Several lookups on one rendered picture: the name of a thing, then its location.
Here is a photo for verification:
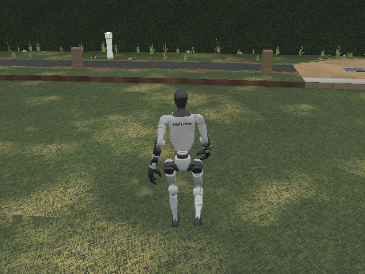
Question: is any robot left forearm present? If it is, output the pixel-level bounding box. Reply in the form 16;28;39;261
149;139;162;169

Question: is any robot left upper arm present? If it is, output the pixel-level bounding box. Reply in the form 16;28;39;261
156;115;170;148

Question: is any robot right forearm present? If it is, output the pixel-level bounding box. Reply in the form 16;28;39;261
202;136;210;153

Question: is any right robot hand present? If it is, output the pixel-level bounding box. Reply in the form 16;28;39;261
197;149;210;160

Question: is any robot right foot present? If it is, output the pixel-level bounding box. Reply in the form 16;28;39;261
193;217;202;226

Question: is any left robot shin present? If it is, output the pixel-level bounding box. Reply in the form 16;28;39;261
168;186;178;221

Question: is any robot right upper arm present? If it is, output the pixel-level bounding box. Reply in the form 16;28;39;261
193;114;209;144

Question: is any left robot hand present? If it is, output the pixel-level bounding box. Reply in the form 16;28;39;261
148;168;161;185

